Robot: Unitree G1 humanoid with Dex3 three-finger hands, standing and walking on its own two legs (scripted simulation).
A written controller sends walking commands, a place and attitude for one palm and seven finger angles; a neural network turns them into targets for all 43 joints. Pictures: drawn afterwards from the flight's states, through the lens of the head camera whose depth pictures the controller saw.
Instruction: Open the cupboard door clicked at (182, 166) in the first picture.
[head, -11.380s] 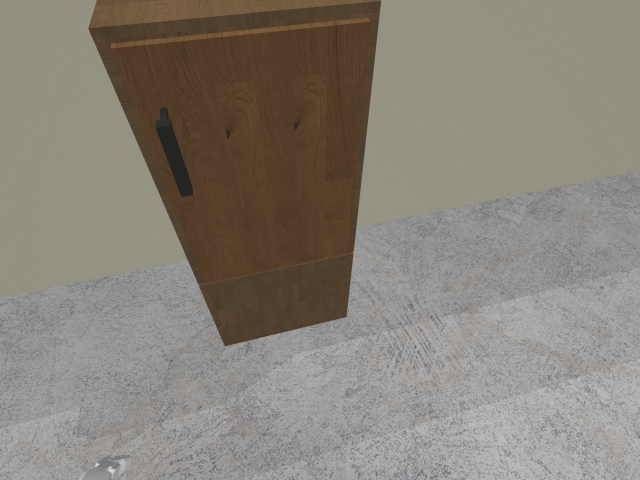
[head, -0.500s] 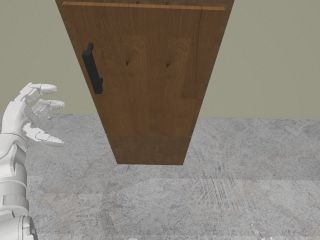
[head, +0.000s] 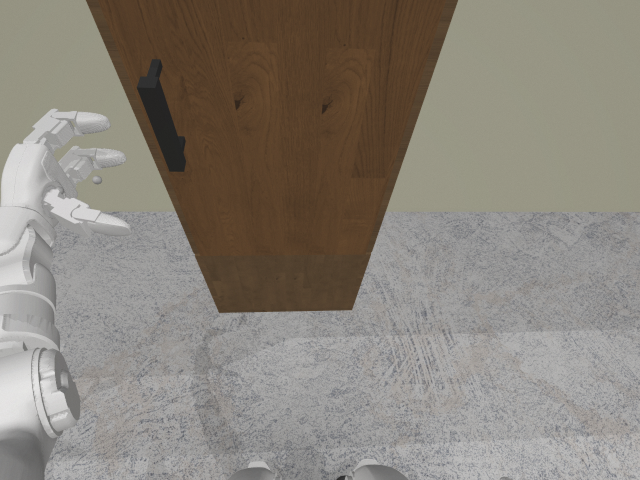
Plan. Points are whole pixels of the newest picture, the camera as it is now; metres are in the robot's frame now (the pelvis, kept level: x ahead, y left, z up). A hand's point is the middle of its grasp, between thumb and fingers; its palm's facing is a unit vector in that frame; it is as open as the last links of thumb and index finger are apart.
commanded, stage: move the hooked fingers beside the handle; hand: left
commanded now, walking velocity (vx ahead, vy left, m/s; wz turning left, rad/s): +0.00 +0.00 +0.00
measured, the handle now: (167, 119) +0.56 +0.21 +0.09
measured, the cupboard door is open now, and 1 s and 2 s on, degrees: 0 0 0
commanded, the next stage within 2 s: slide the fingers in behind the handle in 1.60 s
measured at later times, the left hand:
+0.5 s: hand (120, 131) +0.52 +0.25 +0.11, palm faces +0.01 -1.00 -0.01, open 13.9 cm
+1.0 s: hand (111, 145) +0.51 +0.26 +0.09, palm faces +0.00 -1.00 +0.00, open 14.0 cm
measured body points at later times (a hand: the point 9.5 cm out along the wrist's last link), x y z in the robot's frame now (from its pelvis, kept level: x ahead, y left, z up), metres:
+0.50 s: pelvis +0.00 +0.00 -0.01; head +0.13 +0.02 +0.42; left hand +0.51 +0.31 +0.11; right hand -0.02 -0.27 -0.11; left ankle +0.00 +0.07 -0.71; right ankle +0.01 -0.10 -0.71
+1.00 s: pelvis +0.02 +0.01 -0.01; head +0.13 +0.04 +0.43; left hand +0.50 +0.32 +0.10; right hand +0.03 -0.26 -0.11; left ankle +0.00 +0.07 -0.71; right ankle +0.01 -0.10 -0.71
